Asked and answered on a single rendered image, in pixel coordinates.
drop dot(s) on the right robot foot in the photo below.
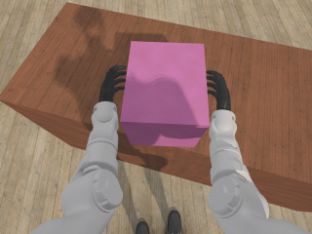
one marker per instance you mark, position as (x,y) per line
(174,222)

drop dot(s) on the pedestal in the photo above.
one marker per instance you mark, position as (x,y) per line
(270,88)

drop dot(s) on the left robot forearm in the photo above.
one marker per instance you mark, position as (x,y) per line
(102,146)

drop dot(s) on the right robot hand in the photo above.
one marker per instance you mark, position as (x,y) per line
(222,95)

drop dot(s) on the left robot upper arm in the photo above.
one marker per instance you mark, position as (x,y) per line
(88,204)

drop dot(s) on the carton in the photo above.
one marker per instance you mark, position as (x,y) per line
(165,101)

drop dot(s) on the right robot forearm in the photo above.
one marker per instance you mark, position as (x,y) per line
(225,153)

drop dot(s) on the right robot upper arm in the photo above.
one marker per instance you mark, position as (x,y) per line
(239,209)

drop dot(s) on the left robot foot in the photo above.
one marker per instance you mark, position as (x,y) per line
(142,228)

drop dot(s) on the robot foot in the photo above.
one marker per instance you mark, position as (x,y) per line
(142,228)
(174,222)

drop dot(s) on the left robot hand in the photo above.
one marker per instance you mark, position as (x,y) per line
(108,89)

